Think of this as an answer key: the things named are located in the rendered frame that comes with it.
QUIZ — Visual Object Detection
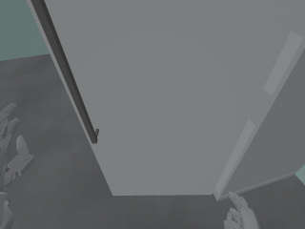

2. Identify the handle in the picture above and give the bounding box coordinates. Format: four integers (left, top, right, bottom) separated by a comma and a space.
31, 0, 99, 144

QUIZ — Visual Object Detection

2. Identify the left robot hand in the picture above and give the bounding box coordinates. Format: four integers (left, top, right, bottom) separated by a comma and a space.
0, 103, 34, 193

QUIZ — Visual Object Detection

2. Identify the fridge door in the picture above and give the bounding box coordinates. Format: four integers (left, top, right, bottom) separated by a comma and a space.
26, 0, 305, 196

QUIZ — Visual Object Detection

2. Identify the left robot forearm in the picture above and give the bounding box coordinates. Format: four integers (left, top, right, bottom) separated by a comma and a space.
0, 192, 14, 229

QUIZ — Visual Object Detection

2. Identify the right robot hand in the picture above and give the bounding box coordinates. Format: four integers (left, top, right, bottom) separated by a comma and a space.
224, 191, 260, 229

